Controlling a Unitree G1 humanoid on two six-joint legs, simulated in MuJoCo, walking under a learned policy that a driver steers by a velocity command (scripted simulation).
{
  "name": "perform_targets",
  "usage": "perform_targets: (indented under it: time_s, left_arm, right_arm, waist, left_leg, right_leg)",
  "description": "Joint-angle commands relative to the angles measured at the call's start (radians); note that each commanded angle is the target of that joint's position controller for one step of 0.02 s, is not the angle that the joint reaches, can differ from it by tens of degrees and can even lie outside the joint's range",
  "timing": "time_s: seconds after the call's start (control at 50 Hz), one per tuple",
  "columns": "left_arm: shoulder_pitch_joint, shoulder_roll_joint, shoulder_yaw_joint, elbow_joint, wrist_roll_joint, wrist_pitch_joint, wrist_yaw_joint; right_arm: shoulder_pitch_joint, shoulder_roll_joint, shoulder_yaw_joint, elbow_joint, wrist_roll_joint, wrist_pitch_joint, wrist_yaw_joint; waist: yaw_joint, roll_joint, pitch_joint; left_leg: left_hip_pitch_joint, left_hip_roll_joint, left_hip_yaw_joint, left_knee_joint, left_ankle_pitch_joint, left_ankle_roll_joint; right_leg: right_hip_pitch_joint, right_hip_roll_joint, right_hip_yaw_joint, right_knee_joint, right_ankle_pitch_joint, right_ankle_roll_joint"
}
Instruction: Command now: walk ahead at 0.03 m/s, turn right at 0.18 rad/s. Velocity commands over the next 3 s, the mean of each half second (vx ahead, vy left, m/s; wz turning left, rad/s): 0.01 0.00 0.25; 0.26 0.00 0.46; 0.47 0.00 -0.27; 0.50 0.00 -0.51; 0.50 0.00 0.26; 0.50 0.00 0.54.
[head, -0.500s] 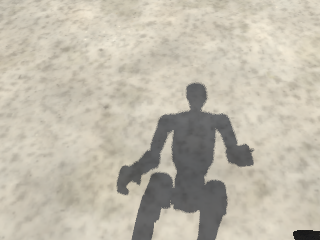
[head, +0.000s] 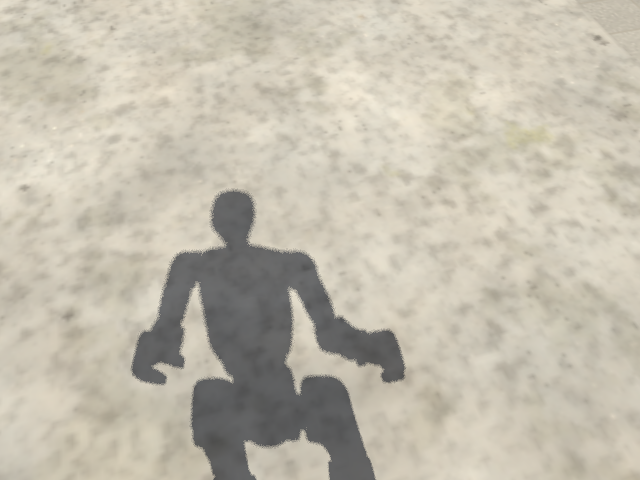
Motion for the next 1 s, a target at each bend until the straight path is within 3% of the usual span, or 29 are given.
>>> perform_targets:
  time_s: [0.02,0.04,0.06,0.08,0.1,0.12,0.14,0.18,0.24,0.28,0.32,0.36,0.4,0.42,0.44,0.46,0.48,0.5,0.52,0.56,0.6,0.64,0.78,0.86,0.9,0.94,0.96,0.98,1.0]
  left_arm:
    - [0.068,0.060,0.015,-0.033,0.006,-0.014,-0.011]
    - [0.100,0.042,0.011,-0.011,0.012,-0.015,-0.015]
    - [0.100,0.052,0.010,-0.009,0.024,-0.016,-0.015]
    - [0.112,0.126,0.021,-0.019,0.037,-0.014,-0.007]
    - [0.033,0.142,0.021,-0.016,0.049,-0.016,-0.009]
    - [-0.037,0.088,0.011,-0.041,0.049,-0.028,-0.012]
    - [-0.030,0.101,0.018,-0.030,0.047,-0.038,-0.010]
    - [-0.008,0.144,0.036,-0.018,0.031,-0.052,-0.002]
    - [0.005,0.130,0.039,-0.026,0.021,-0.052,0.020]
    - [0.003,0.128,0.043,-0.026,0.015,-0.054,0.027]
    - [-0.031,0.138,0.051,-0.029,0.006,-0.047,0.027]
    - [-0.061,0.148,0.057,-0.029,-0.002,-0.036,0.025]
    - [-0.077,0.145,0.059,-0.019,-0.019,-0.028,0.024]
    - [-0.024,0.125,0.056,0.004,-0.019,-0.033,0.021]
    - [0.000,0.075,0.042,-0.020,0.022,-0.040,0.017]
    - [-0.111,0.046,0.028,-0.073,0.032,-0.044,0.023]
    - [-0.121,0.090,0.040,-0.060,0.016,-0.046,0.023]
    - [-0.118,0.098,0.044,-0.050,0.003,-0.044,0.023]
    - [-0.106,0.102,0.049,-0.029,0.007,-0.042,0.031]
    - [-0.080,0.110,0.057,-0.018,0.013,-0.042,0.034]
    - [-0.071,0.095,0.055,-0.016,0.003,-0.055,0.017]
    - [-0.119,0.094,0.053,-0.028,-0.001,-0.073,0.007]
    - [-0.183,0.078,0.044,-0.037,-0.006,-0.142,-0.022]
    - [-0.176,0.078,0.036,-0.032,-0.014,-0.171,-0.042]
    - [-0.143,0.084,0.037,-0.024,-0.018,-0.183,-0.045]
    - [-0.059,0.091,0.043,0.001,-0.011,-0.190,-0.040]
    - [0.035,0.117,0.050,0.018,-0.004,-0.193,-0.033]
    - [0.141,0.177,0.059,0.036,0.012,-0.192,-0.026]
    - [0.230,0.260,0.085,0.079,0.016,-0.185,-0.042]
  right_arm:
    - [-0.037,-0.159,-0.034,-0.047,0.015,-0.005,0.005]
    - [-0.038,-0.134,-0.022,-0.035,0.022,-0.005,0.010]
    - [0.011,-0.098,-0.008,-0.009,0.024,-0.011,0.020]
    - [0.033,-0.062,0.005,-0.010,0.002,-0.022,0.034]
    - [0.050,-0.034,0.010,-0.020,0.001,-0.029,0.034]
    - [-0.008,-0.111,-0.005,-0.014,-0.003,-0.024,0.029]
    - [-0.042,-0.135,-0.017,-0.021,0.002,-0.021,0.025]
    - [-0.018,-0.155,-0.029,-0.011,0.006,-0.008,0.013]
    - [0.011,-0.137,-0.037,-0.020,0.024,0.001,0.021]
    - [0.000,-0.119,-0.040,-0.036,0.028,0.011,0.028]
    - [0.013,-0.104,-0.037,-0.039,0.031,0.020,0.036]
    - [0.034,-0.106,-0.038,-0.041,0.035,0.026,0.047]
    - [0.083,-0.115,-0.047,-0.035,0.034,0.029,0.055]
    - [0.102,-0.147,-0.060,-0.038,0.025,0.027,0.046]
    - [0.128,-0.291,-0.097,-0.060,0.019,0.023,0.027]
    - [0.166,-0.312,-0.091,-0.071,-0.014,0.009,0.035]
    - [0.160,-0.272,-0.078,-0.082,-0.021,-0.011,0.041]
    - [0.112,-0.249,-0.072,-0.087,-0.009,-0.023,0.035]
    - [0.068,-0.235,-0.070,-0.092,0.011,-0.023,0.026]
    - [0.051,-0.207,-0.058,-0.096,0.031,-0.012,0.006]
    - [0.081,-0.194,-0.056,-0.101,0.033,-0.008,-0.005]
    - [0.098,-0.198,-0.056,-0.105,0.028,-0.014,-0.012]
    - [0.138,-0.230,-0.070,-0.102,0.028,-0.026,-0.012]
    - [0.159,-0.211,-0.061,-0.091,0.029,-0.030,0.001]
    - [0.154,-0.200,-0.055,-0.087,0.027,-0.032,0.008]
    - [0.153,-0.161,-0.041,-0.087,0.024,-0.033,0.012]
    - [0.142,-0.117,-0.027,-0.092,0.019,-0.037,0.012]
    - [0.142,-0.053,-0.007,-0.110,0.017,-0.045,0.011]
    - [0.142,-0.098,-0.016,-0.153,0.039,-0.059,0.003]
  waist:
    - [0.030,0.169,-0.173]
    - [0.054,0.155,-0.161]
    - [0.053,0.127,-0.155]
    - [0.028,-0.018,-0.167]
    - [-0.029,-0.202,-0.140]
    - [-0.001,-0.150,-0.083]
    - [0.013,-0.155,-0.052]
    - [0.027,-0.180,-0.027]
    - [0.040,-0.179,-0.050]
    - [0.052,-0.136,-0.059]
    - [0.047,-0.100,-0.082]
    - [0.038,-0.108,-0.107]
    - [0.005,-0.102,-0.127]
    - [0.002,-0.034,-0.138]
    - [0.027,0.251,-0.162]
    - [-0.030,0.339,-0.211]
    - [-0.046,0.172,-0.226]
    - [-0.017,0.116,-0.182]
    - [0.001,0.062,-0.151]
    - [0.024,0.092,-0.162]
    - [0.014,0.121,-0.162]
    - [-0.004,0.140,-0.106]
    - [-0.036,0.155,-0.065]
    - [-0.046,0.157,-0.064]
    - [-0.020,0.154,-0.057]
    - [0.031,0.140,-0.071]
    - [0.075,0.107,-0.104]
    - [0.099,-0.065,-0.147]
    - [0.091,-0.270,-0.134]
  left_leg:
    - [0.102,0.222,-0.214,-0.116,0.046,0.196]
    - [0.047,0.198,-0.199,-0.099,-0.001,0.165]
    - [-0.028,0.163,-0.182,-0.088,-0.072,0.096]
    - [-0.101,0.091,-0.113,0.033,-0.179,0.013]
    - [-0.019,0.031,-0.042,0.028,-0.265,-0.037]
    - [0.051,0.029,-0.053,0.064,-0.190,-0.061]
    - [0.012,0.005,-0.037,0.086,-0.129,-0.062]
    - [-0.050,-0.001,-0.037,0.146,-0.121,-0.055]
    - [-0.131,0.012,-0.035,0.362,-0.314,-0.039]
    - [-0.216,0.042,-0.055,0.467,-0.431,-0.042]
    - [-0.193,0.049,-0.034,0.431,-0.394,-0.053]
    - [-0.114,0.027,0.010,0.337,-0.312,-0.054]
    - [0.018,-0.018,0.056,0.142,-0.133,-0.029]
    - [0.116,-0.022,-0.004,0.025,0.027,0.002]
    - [0.293,0.201,-0.353,-0.034,0.472,0.108]
    - [0.325,0.382,-0.635,-0.082,0.626,0.330]
    - [0.336,0.373,-0.582,-0.088,0.537,0.351]
    - [0.307,0.319,-0.491,-0.073,0.456,0.299]
    - [0.284,0.266,-0.429,-0.072,0.375,0.243]
    - [0.245,0.197,-0.382,-0.102,0.219,0.200]
    - [0.260,0.165,-0.407,-0.175,-0.153,0.200]
    - [0.259,0.168,-0.456,-0.233,-0.324,0.204]
    - [0.205,0.150,-0.493,-0.221,-0.318,0.210]
    - [0.153,0.156,-0.508,-0.197,-0.319,0.204]
    - [0.121,0.148,-0.518,-0.170,-0.324,0.189]
    - [0.064,0.101,-0.498,-0.098,-0.313,0.153]
    - [-0.011,0.063,-0.449,0.018,-0.306,0.117]
    - [-0.171,-0.052,-0.297,0.308,-0.345,0.055]
    - [-0.405,-0.102,-0.198,0.552,-0.473,0.021]
  right_leg:
    - [0.160,0.010,-0.041,-0.227,0.109,-0.030]
    - [0.256,0.022,-0.053,-0.370,0.199,-0.052]
    - [0.362,-0.003,-0.010,-0.454,0.266,-0.081]
    - [0.430,-0.162,0.160,-0.480,0.357,-0.131]
    - [0.197,-0.250,0.208,-0.502,0.207,-0.215]
    - [0.111,-0.195,0.161,-0.529,0.057,-0.207]
    - [0.128,-0.157,0.130,-0.522,0.001,-0.171]
    - [0.159,-0.177,0.125,-0.512,0.089,-0.167]
    - [0.210,-0.282,0.153,-0.460,0.435,-0.248]
    - [0.282,-0.340,0.169,-0.433,0.635,-0.293]
    - [0.309,-0.328,0.120,-0.401,0.718,-0.285]
    - [0.303,-0.303,0.060,-0.363,0.739,-0.259]
    - [0.265,-0.265,-0.012,-0.278,0.669,-0.204]
    - [0.209,-0.215,-0.074,-0.168,0.540,-0.141]
    - [-0.028,-0.094,-0.174,0.126,0.158,-0.024]
    - [-0.216,0.054,-0.056,0.327,-0.305,0.014]
    - [-0.243,0.021,0.036,0.438,-0.297,0.006]
    - [-0.262,0.002,0.042,0.447,-0.213,-0.005]
    - [-0.274,-0.014,0.043,0.401,-0.127,-0.005]
    - [-0.220,-0.017,0.039,0.342,0.006,0.007]
    - [-0.231,-0.009,0.029,0.264,0.099,0.010]
    - [-0.262,-0.004,0.031,0.135,0.137,0.013]
    - [-0.156,0.023,0.039,-0.189,0.201,0.018]
    - [-0.030,0.023,0.010,-0.277,0.230,-0.012]
    - [0.060,0.023,-0.007,-0.339,0.250,-0.040]
    - [0.216,0.019,-0.018,-0.402,0.253,-0.070]
    - [0.347,-0.056,0.058,-0.414,0.211,-0.105]
    - [0.511,-0.212,0.296,-0.505,0.056,-0.183]
    - [0.568,-0.363,0.675,-0.603,-0.188,-0.323]
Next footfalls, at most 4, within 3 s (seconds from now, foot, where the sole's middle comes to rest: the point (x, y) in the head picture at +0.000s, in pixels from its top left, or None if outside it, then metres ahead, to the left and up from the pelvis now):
0.08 right None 0.05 -0.14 -0.77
0.42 left None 0.06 0.10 -0.77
0.96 right None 0.25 -0.06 -0.77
1.38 left None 0.40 0.27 -0.77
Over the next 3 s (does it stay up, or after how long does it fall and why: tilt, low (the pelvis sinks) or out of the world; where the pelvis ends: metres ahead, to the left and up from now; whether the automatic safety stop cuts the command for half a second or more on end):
stays up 1.22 0.20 -0.01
